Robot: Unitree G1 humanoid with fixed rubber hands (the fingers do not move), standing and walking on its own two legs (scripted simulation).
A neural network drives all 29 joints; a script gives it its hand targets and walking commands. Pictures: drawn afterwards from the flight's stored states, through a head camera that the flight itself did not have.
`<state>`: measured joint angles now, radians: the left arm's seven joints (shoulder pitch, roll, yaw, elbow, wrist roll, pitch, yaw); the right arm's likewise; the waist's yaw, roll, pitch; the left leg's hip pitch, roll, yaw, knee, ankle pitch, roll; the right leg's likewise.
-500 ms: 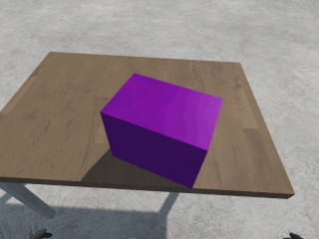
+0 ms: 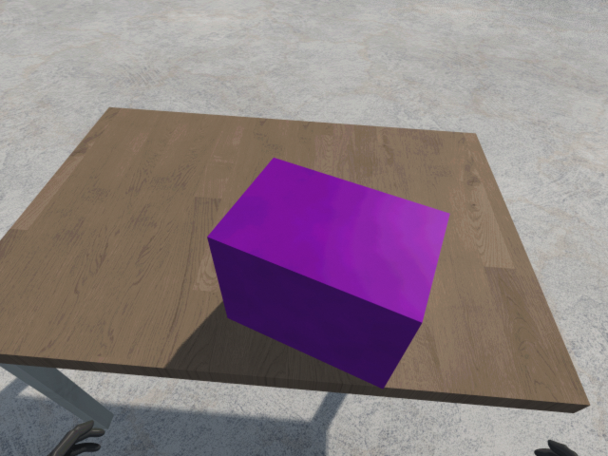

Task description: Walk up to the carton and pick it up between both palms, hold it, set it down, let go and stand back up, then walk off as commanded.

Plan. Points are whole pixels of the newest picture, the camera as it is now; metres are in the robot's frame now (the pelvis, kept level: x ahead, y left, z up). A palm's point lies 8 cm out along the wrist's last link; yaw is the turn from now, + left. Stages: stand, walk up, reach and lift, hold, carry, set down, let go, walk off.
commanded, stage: walk up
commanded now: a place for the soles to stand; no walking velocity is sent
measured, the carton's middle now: (327, 271) +0.40 -0.02 -0.01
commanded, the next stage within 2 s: reach and lift in 1.64 s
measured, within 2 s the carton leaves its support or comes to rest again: neither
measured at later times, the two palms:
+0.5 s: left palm out of the picture +0.13 +0.30 -0.06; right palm out of the picture +0.13 -0.35 -0.06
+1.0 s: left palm out of the picture +0.12 +0.29 -0.07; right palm out of the picture +0.11 -0.36 -0.05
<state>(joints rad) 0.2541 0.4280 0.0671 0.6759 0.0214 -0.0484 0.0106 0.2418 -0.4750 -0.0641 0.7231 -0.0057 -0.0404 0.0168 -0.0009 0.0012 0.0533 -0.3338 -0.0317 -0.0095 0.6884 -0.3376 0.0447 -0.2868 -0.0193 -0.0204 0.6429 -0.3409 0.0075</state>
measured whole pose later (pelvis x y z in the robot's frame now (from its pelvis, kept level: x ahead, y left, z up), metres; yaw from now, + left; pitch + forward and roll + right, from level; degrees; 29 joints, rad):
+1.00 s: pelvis -0.02 -0.02 +0.00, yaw -1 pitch -2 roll +0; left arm 0.21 0.43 0.07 0.68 0.02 -0.02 -0.01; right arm 0.19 -0.47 -0.06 0.75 -0.01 -0.04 0.01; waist 0.00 -0.03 0.06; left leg -0.29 -0.02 0.00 0.61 -0.28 0.02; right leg -0.28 -0.01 -0.01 0.63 -0.31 -0.01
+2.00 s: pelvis -0.01 -0.03 +0.01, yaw -3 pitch -5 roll +1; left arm 0.11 0.43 0.07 0.55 0.01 0.25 0.01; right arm 0.14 -0.40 -0.12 0.89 -0.03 -0.31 0.03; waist 0.00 -0.05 0.07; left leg -0.21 0.01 0.03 0.57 -0.28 0.01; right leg -0.21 0.02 0.02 0.60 -0.30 -0.02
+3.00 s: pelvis +0.01 +0.00 +0.02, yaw -6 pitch -9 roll +0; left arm 0.22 0.44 0.09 0.38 -0.18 -0.10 -0.22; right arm 0.52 -0.15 0.06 0.08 0.12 -0.15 -0.21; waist 0.00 -0.06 0.12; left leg -0.04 0.00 0.09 0.45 -0.26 0.03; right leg -0.05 0.01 0.08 0.44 -0.25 0.01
